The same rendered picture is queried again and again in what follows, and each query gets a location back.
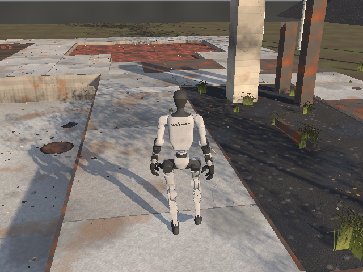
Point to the left robot upper arm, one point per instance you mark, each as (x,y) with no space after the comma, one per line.
(160,129)

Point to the left robot shin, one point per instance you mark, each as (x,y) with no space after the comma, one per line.
(173,209)

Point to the right robot upper arm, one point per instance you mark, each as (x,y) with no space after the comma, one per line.
(200,129)

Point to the left robot hand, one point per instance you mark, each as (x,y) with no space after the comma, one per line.
(153,168)

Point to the robot left forearm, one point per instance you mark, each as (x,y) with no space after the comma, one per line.
(155,153)

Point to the humanoid robot torso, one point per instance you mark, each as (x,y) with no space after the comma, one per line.
(180,131)

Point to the robot right forearm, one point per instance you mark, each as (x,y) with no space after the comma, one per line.
(207,154)

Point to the right robot hand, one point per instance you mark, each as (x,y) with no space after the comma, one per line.
(210,173)

